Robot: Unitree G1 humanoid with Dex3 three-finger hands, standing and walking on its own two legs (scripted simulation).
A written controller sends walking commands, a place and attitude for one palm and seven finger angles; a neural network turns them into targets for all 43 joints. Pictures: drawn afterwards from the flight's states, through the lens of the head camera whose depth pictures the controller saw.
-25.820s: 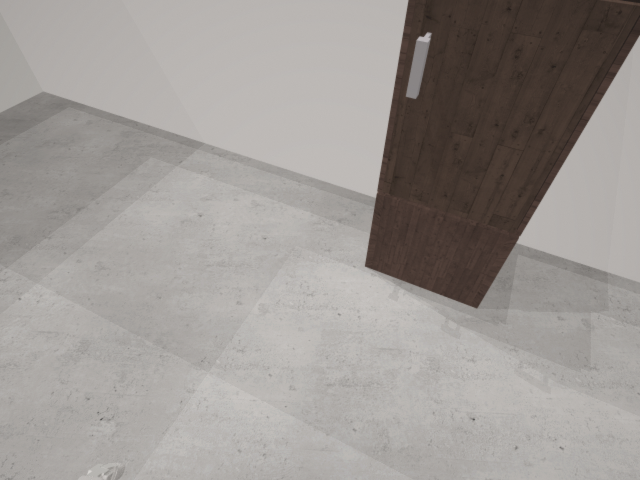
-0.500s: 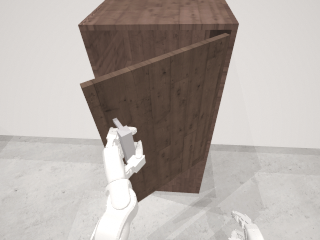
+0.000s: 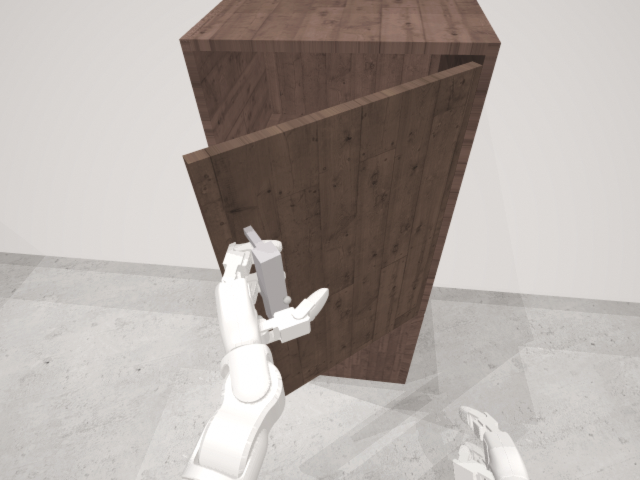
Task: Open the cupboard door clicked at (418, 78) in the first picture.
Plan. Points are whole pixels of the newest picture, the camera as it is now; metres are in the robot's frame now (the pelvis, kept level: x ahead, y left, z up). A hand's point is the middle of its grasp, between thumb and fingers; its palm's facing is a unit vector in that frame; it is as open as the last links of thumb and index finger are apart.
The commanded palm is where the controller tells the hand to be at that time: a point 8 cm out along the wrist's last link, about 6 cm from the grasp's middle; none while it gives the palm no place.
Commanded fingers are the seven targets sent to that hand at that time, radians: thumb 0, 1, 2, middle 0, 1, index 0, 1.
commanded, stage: open thumb and fingers to let go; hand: left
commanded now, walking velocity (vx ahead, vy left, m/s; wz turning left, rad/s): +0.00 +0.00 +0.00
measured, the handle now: (265, 276) +0.34 +0.10 +0.10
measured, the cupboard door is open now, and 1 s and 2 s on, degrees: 39 42 41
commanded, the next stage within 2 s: slide the hand sideways off the handle in 0.44 s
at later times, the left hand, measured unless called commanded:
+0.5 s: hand (288, 301) +0.30 +0.06 +0.10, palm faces +0.27 -0.96 -0.02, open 14.7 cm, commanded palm +0.25 +0.10 +0.10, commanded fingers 0.00 -0.50 0.30 -0.15 -0.30 -0.15 -0.30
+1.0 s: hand (284, 334) +0.26 +0.06 +0.10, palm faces -0.14 -0.99 +0.00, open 16.1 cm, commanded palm +0.23 +0.12 +0.10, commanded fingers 0.00 -0.50 0.30 -0.15 -0.30 -0.15 -0.30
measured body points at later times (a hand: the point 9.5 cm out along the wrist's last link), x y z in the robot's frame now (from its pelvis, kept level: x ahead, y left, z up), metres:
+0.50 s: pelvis -0.01 +0.02 +0.00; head -0.02 +0.00 +0.45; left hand +0.28 +0.11 +0.11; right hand +0.17 -0.19 -0.10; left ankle +0.02 +0.14 -0.72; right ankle -0.02 -0.09 -0.72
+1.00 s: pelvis -0.01 +0.02 +0.00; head -0.03 +0.00 +0.45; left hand +0.26 +0.11 +0.10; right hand +0.15 -0.20 -0.08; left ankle +0.02 +0.14 -0.72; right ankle -0.02 -0.09 -0.72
